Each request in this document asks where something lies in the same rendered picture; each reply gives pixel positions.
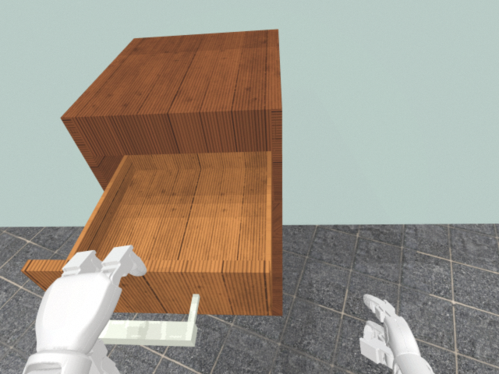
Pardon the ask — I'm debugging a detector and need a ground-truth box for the robot left hand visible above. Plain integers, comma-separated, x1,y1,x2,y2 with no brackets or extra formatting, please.
35,245,147,374

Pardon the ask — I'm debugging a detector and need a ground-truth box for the drawer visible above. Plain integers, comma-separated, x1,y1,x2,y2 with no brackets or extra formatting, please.
21,151,272,316

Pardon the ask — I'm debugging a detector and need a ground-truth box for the robot right hand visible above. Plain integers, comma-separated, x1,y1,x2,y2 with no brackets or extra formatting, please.
359,294,421,371

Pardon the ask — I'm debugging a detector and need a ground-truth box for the handle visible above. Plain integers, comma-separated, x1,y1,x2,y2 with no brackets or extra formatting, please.
98,294,200,347

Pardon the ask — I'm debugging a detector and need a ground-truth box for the cabinet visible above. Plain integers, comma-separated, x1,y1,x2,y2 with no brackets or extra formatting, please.
60,29,282,316

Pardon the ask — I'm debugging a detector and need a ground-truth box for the right robot forearm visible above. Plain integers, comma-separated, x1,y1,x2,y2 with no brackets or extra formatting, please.
392,354,435,374

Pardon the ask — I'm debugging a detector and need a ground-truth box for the left robot forearm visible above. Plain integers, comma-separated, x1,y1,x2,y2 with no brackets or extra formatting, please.
23,349,92,374

